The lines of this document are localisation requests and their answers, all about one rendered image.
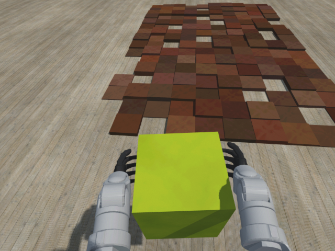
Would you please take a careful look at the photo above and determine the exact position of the robot left forearm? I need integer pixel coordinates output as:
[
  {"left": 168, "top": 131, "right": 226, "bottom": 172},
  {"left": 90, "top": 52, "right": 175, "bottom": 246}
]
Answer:
[{"left": 86, "top": 171, "right": 131, "bottom": 251}]

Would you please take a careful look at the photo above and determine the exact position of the carton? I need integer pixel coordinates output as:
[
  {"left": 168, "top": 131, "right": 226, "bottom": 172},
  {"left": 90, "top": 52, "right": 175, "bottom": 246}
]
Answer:
[{"left": 132, "top": 132, "right": 236, "bottom": 239}]

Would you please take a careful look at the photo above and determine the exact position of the robot right forearm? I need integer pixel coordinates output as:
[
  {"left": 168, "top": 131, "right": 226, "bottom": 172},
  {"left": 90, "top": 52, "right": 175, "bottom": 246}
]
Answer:
[{"left": 233, "top": 165, "right": 291, "bottom": 251}]

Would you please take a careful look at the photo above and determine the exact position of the left robot hand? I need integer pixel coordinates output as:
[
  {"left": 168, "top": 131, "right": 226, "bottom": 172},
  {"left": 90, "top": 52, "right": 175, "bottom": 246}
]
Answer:
[{"left": 114, "top": 149, "right": 137, "bottom": 183}]

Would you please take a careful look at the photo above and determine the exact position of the right robot hand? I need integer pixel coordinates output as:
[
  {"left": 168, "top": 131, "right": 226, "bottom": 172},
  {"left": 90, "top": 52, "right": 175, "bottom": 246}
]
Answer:
[{"left": 222, "top": 142, "right": 247, "bottom": 178}]

